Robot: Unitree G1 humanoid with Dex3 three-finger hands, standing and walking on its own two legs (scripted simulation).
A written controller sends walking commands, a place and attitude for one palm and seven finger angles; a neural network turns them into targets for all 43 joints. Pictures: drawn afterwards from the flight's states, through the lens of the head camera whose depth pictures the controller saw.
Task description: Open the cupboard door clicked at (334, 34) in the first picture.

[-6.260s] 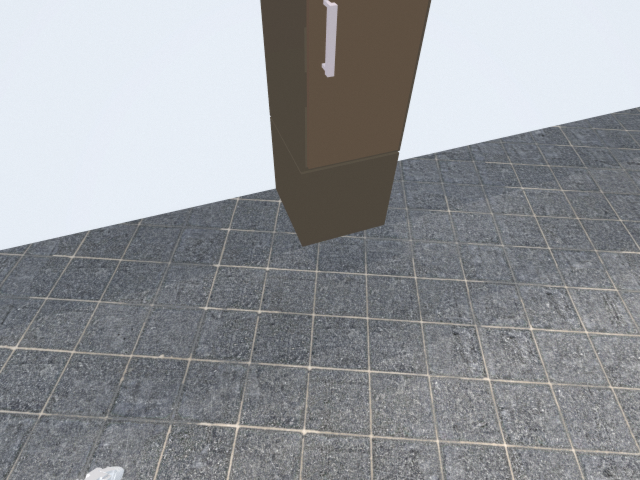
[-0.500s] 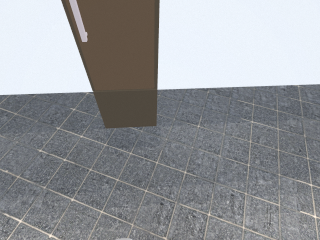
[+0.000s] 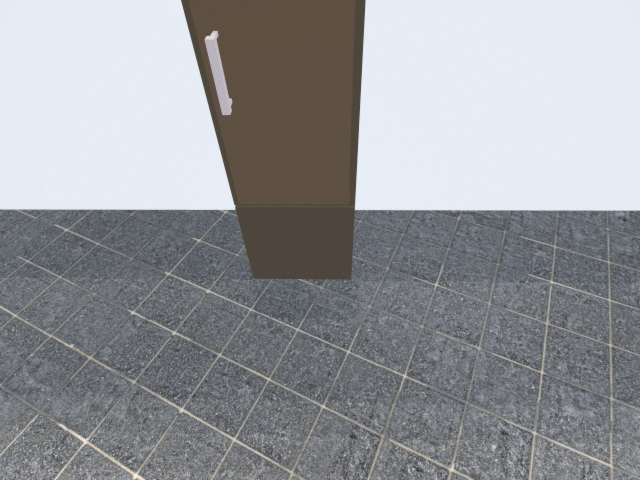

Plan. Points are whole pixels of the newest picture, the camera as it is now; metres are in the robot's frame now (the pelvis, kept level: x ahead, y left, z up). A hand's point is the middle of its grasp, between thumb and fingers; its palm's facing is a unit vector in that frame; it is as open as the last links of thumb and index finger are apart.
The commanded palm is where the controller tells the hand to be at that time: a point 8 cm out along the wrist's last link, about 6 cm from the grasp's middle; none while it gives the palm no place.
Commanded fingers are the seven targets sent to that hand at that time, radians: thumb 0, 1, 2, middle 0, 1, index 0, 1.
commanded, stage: take the last steps up to it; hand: left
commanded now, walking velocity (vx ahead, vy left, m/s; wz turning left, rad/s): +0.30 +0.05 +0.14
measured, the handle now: (220, 74) +0.92 +0.27 +0.08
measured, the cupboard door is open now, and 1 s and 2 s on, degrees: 0 0 0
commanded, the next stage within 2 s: come to a stop and stand still in 1.08 s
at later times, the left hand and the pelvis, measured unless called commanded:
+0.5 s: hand out of the picture -0.03 +0.22 -0.18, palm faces +0.16 -0.98 -0.13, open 7.3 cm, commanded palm none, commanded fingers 0.00 0.90 0.90 -0.20 -0.30 -0.20 -0.30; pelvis +0.10 +0.08 +0.00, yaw +3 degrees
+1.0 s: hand (212, 327) +0.40 +0.23 -0.16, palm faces -0.03 -0.98 -0.21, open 7.3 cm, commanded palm none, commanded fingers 0.00 0.90 0.90 -0.20 -0.30 -0.20 -0.30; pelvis +0.27 +0.05 -0.01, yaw +1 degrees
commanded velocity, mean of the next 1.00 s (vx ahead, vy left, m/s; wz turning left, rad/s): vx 0.28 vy -0.01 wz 0.00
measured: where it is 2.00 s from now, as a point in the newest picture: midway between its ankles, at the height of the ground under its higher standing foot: (319, 458)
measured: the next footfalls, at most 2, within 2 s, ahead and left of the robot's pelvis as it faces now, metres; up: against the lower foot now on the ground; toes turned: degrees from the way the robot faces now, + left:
left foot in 0.42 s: +0.17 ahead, +0.19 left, +0.00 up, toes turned +13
right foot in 0.98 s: +0.41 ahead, -0.06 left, +0.00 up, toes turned +1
